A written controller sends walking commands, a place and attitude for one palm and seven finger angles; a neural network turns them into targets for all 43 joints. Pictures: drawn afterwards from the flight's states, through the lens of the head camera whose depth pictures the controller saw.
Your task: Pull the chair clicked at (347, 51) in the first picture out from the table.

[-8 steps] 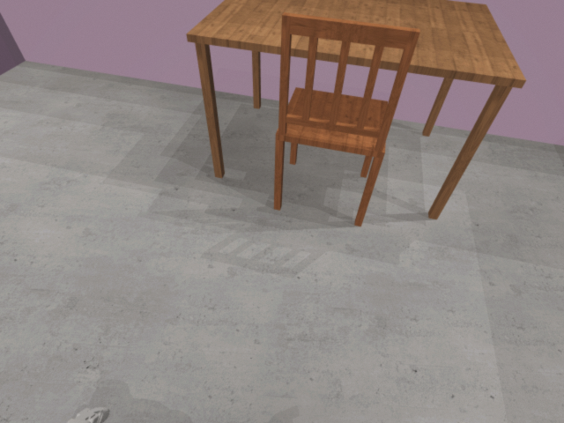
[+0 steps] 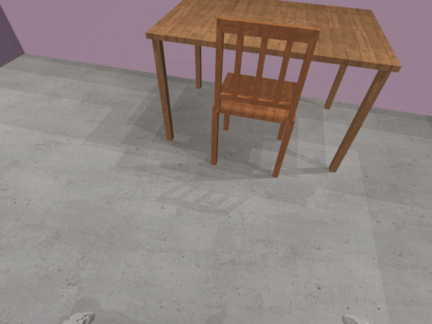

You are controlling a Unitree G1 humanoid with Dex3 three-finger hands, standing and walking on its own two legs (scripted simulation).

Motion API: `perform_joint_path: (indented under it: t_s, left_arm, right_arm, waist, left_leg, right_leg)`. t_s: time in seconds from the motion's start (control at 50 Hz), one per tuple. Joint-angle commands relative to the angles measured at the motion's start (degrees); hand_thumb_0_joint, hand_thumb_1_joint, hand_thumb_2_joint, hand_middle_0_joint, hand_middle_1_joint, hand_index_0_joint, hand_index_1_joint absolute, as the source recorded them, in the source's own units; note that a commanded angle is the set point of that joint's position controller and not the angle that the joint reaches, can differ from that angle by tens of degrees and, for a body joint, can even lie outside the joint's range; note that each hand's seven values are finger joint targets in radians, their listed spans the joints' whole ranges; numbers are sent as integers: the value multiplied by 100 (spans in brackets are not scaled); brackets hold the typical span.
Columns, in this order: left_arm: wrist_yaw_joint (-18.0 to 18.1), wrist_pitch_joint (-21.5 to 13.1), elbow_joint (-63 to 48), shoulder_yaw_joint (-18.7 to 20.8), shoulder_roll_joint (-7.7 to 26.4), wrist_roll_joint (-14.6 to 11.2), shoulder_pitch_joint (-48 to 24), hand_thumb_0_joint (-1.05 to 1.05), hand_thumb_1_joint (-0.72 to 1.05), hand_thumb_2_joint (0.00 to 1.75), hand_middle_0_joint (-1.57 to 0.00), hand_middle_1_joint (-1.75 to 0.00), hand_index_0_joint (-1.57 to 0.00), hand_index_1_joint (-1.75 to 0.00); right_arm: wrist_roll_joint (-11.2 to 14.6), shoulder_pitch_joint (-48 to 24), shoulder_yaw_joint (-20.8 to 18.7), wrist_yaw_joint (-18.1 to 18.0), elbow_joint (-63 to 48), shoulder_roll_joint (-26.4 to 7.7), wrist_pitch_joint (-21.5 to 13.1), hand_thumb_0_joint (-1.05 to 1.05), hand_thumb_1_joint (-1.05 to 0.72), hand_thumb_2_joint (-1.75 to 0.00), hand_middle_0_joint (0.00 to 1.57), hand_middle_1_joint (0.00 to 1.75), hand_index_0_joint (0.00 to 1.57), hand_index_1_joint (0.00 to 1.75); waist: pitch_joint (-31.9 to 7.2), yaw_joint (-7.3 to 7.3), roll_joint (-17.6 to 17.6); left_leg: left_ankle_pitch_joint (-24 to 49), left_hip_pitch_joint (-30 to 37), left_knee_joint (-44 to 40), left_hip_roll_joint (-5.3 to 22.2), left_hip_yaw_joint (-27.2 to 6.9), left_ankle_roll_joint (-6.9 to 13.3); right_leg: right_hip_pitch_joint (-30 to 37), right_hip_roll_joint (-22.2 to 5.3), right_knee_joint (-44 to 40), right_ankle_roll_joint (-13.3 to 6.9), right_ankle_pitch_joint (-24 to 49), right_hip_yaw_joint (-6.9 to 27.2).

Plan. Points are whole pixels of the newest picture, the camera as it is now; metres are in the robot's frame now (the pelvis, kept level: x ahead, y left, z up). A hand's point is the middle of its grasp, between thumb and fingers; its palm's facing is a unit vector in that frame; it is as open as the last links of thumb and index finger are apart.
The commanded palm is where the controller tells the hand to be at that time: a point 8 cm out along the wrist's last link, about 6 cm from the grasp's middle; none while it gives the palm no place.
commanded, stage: stand and wait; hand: left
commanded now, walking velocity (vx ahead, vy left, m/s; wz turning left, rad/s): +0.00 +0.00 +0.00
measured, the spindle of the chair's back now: (259, 70) +1.16 -0.13 -0.09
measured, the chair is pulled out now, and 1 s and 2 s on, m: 0.00 0.00 0.00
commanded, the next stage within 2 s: look at it before walking up in 0.74 s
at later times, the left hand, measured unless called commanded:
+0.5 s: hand out of the picture +0.05 +0.23 -0.15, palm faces -0.03 -0.94 -0.34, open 7.4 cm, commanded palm none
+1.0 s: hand out of the picture +0.06 +0.21 -0.15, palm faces -0.04 -0.94 -0.32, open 7.4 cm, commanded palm none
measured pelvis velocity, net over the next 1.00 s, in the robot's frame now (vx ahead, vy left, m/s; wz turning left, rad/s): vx -0.02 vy -0.03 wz -0.01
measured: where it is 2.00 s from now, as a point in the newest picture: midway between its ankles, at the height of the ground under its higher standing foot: outside the picture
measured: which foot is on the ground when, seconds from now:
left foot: down 0.00-1.00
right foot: down 0.00-1.00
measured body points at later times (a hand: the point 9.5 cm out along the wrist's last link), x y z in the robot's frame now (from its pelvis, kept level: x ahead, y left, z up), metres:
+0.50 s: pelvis -0.02 -0.02 +0.00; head -0.02 -0.02 +0.45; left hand +0.05 +0.28 -0.13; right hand +0.05 -0.32 -0.13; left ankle -0.01 +0.10 -0.74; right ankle -0.01 -0.15 -0.74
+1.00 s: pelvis -0.02 -0.03 +0.01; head -0.01 -0.03 +0.46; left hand +0.07 +0.26 -0.13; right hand +0.05 -0.32 -0.13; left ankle -0.01 +0.10 -0.74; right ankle -0.01 -0.15 -0.74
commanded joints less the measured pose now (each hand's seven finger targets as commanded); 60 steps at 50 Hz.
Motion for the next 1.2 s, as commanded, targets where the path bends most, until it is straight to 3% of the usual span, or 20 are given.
perform_joint_path:
  t_s: [0.0, 0.62, 0.92, 1.02, 1.18]
  left_arm:
    - [95, -130, -342, 265, 1117, -26, -183, 0, 90, 90, -20, -30, -20, -30]
    - [71, -182, 157, 244, 1131, -39, -45, 0, 90, 90, -20, -30, -20, -30]
    - [85, -215, 148, 256, 1103, -40, -70, 0, 90, 90, -20, -30, -20, -30]
    - [81, -204, 160, 253, 1101, -36, -53, 0, 90, 90, -20, -30, -20, -30]
    - [74, -205, 170, 252, 1102, -34, -69, 0, 90, 90, -20, -30, -20, -30]
  right_arm:
    - [21, -247, -331, -67, -316, -1251, -146, 0, -90, -90, 20, 30, 20, 30]
    - [45, 43, -260, -39, 321, -1223, -108, 0, -90, -90, 20, 30, 20, 30]
    - [54, 46, -259, -54, 349, -1187, -133, 0, -90, -90, 20, 30, 20, 30]
    - [55, 1, -264, -54, 351, -1188, -131, 0, -90, -90, 20, 30, 20, 30]
    - [52, -10, -257, -53, 357, -1196, -128, 0, -90, -90, 20, 30, 20, 30]
  waist:
    - [-364, -44, 77]
    - [-41, -49, 13]
    - [-226, -49, -35]
    - [-195, -43, 123]
    - [-190, -55, 59]
  left_leg:
    - [1468, 69, -580, 814, -631, 89]
    - [467, -9, -884, 831, -624, -33]
    - [1052, 164, -824, 896, -571, -56]
    - [950, 208, -874, 897, -560, -62]
    - [915, 243, -923, 899, -572, -67]
  right_leg:
    - [144, -358, -294, -370, 1174, 265]
    - [-122, -399, -884, -427, 313, 616]
    - [67, -402, -779, -436, 1111, 583]
    - [26, -391, -818, -420, 993, 584]
    - [44, -396, -888, -412, 930, 596]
